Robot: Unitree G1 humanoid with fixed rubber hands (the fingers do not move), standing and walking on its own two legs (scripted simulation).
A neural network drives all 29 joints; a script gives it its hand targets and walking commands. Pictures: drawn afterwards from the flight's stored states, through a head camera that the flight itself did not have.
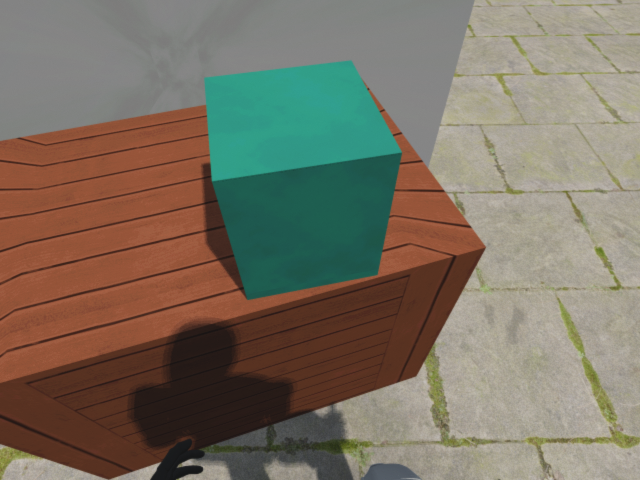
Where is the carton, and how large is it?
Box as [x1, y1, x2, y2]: [204, 60, 401, 299]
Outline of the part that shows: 350,60 204,78 212,183 247,299 377,274 401,151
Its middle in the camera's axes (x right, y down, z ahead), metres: -0.03 -0.09 +0.62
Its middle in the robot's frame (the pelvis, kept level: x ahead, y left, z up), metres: +0.52 +0.06 +0.04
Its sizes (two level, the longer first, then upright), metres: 0.226 0.223 0.263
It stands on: a pedestal, 0.67 m high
